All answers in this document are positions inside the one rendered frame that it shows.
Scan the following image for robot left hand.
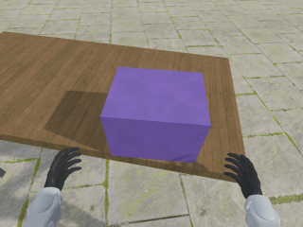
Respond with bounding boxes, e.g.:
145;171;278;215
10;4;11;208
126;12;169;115
44;147;81;191

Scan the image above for carton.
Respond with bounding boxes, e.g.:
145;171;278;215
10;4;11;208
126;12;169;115
100;66;211;164

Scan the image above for right robot forearm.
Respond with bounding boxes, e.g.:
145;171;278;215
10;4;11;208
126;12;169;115
243;194;280;227

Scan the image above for left robot forearm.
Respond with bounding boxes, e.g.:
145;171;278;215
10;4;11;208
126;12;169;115
22;186;62;227

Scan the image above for robot right hand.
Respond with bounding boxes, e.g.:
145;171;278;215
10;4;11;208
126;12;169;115
223;152;263;199

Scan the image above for table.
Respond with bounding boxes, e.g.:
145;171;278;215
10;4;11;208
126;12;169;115
0;31;246;183

